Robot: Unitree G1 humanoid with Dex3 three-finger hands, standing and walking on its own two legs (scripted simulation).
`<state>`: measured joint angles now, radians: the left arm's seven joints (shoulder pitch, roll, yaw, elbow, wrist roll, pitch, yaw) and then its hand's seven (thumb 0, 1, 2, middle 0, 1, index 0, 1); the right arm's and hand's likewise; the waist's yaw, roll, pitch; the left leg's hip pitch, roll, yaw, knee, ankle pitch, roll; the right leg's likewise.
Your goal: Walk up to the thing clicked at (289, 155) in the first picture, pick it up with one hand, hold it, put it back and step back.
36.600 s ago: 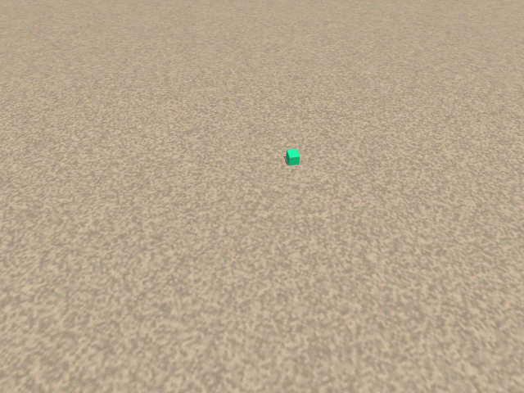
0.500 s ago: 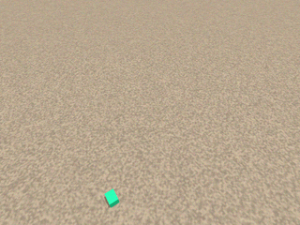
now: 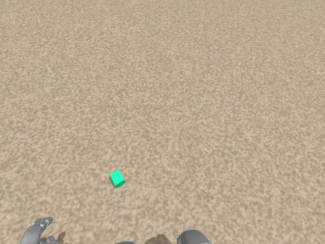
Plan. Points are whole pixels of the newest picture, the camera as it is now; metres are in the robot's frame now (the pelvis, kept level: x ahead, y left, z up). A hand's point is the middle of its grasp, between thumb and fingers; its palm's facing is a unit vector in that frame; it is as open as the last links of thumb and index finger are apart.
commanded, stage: step back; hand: left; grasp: from above
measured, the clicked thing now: (117, 178) +0.51 +0.22 -0.73
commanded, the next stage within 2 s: none
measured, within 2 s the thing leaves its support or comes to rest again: neither
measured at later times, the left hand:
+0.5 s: hand out of the picture -0.01 +0.23 -0.13, palm faces -0.08 -0.91 -0.40, open 7.4 cm
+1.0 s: hand out of the picture -0.16 +0.26 -0.14, palm faces -0.02 -0.93 -0.38, open 7.4 cm
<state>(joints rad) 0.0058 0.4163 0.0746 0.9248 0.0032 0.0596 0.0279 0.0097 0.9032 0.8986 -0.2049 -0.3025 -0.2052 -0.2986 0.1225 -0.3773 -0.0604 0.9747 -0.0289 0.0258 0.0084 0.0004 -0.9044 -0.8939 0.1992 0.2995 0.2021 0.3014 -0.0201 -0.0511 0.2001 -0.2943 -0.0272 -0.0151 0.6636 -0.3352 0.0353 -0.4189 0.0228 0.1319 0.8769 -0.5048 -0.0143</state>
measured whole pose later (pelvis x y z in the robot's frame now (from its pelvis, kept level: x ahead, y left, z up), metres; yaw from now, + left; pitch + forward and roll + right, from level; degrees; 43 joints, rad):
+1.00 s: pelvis -0.27 -0.01 +0.01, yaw -2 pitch -2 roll -1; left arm 0.17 0.40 0.10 0.83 0.01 0.06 0.01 0.01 0.90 0.90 -0.20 -0.30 -0.20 -0.30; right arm 0.14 -0.36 -0.04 0.84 -0.04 0.02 -0.01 0.00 -0.90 -0.89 0.20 0.30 0.21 0.30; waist 0.01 -0.02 0.17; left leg -0.34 0.03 -0.01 0.59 -0.21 0.02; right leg -0.39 0.08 0.12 1.10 -0.52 0.02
